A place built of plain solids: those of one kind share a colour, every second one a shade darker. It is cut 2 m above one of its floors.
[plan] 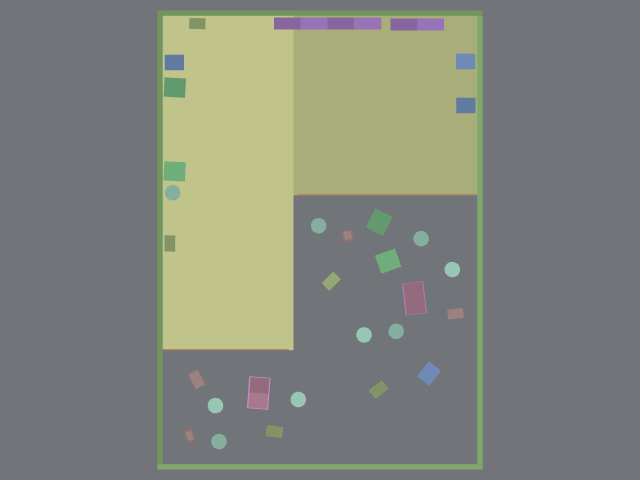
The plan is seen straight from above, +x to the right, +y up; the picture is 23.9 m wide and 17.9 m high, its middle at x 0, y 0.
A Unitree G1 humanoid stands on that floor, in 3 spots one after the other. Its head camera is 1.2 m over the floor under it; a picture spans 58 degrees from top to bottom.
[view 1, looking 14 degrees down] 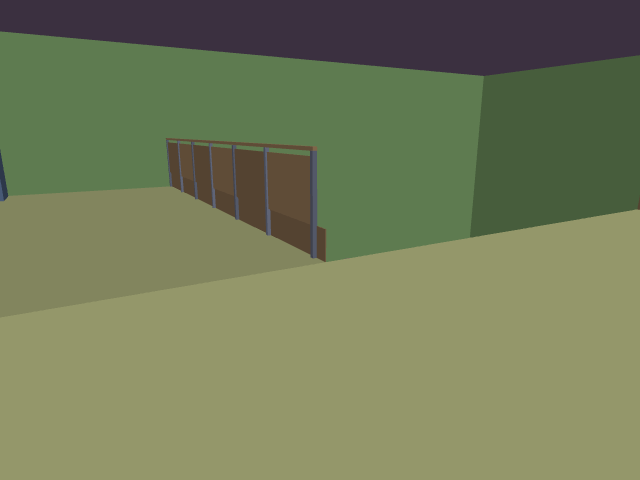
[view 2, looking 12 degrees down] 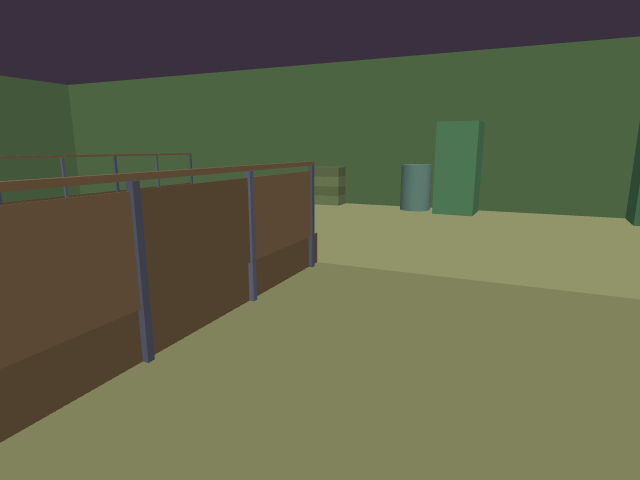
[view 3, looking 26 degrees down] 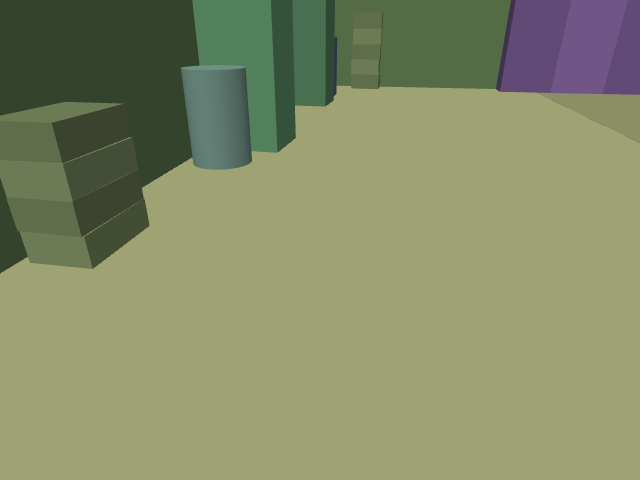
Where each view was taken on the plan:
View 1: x -4.37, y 3.68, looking -30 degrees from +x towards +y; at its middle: guard_rail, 4.15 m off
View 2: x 3.11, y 3.53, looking -156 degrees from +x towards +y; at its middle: floor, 5.77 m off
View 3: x -3.79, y -2.26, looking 100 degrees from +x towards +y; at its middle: floor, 2.74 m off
